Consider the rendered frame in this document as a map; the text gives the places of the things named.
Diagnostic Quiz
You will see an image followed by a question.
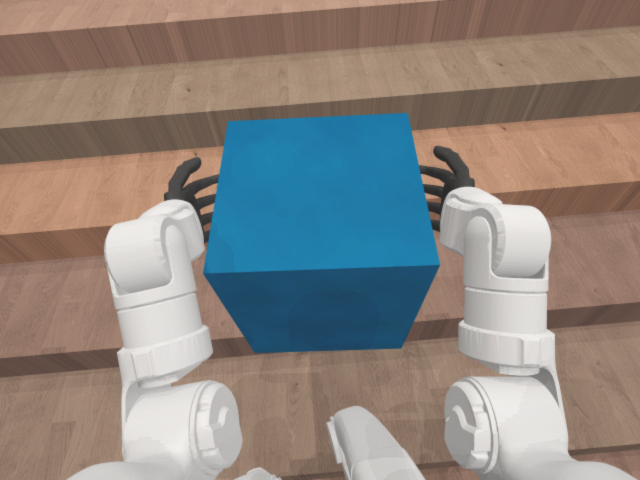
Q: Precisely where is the robot left forearm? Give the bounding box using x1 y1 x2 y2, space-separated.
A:
104 199 213 459

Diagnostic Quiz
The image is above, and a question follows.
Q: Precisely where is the robot right hand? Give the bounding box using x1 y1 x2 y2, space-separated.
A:
419 146 475 232

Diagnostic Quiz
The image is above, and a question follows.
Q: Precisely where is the left robot shin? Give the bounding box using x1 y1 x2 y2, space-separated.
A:
247 468 271 476

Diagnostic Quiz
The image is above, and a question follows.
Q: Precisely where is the right robot upper arm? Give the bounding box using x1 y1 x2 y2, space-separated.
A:
444 377 637 480

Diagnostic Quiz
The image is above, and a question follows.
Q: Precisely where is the robot right thigh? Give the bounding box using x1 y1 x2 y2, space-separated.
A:
326 406 425 480

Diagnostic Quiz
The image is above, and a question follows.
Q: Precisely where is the robot left hand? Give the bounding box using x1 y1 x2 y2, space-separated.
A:
164 157 219 243

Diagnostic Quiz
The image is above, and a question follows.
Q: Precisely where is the carton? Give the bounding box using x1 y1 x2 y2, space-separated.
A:
203 113 440 353

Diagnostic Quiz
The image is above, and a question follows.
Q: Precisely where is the robot right forearm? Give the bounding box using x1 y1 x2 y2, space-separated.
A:
440 187 568 447

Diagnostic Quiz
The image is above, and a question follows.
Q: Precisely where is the left robot upper arm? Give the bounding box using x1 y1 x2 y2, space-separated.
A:
67 380 243 480

